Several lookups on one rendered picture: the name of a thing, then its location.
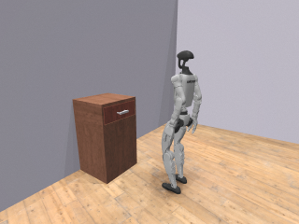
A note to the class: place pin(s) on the left robot upper arm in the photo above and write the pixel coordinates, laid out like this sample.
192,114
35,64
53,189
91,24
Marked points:
177,82

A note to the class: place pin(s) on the robot left forearm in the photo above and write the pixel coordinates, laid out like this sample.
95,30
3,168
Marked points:
175,116

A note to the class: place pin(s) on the cabinet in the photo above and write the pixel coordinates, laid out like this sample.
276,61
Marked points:
105,151

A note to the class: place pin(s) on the robot right forearm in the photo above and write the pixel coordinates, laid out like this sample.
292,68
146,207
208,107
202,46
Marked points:
195,111

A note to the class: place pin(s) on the robot head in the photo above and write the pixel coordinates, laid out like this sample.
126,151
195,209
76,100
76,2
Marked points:
185,55

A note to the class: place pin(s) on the drawer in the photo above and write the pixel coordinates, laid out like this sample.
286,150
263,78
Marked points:
111,115

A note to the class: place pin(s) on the handle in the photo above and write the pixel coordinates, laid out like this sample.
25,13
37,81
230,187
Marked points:
123,112

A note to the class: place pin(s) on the robot left hand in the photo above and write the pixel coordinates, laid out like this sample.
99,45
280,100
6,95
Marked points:
169,131

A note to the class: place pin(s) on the right robot upper arm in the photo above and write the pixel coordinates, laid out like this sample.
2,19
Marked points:
198,94

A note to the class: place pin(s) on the robot right hand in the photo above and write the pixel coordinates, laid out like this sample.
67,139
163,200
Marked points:
194,124

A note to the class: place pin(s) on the robot left foot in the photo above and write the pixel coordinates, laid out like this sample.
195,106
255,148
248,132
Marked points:
167,186

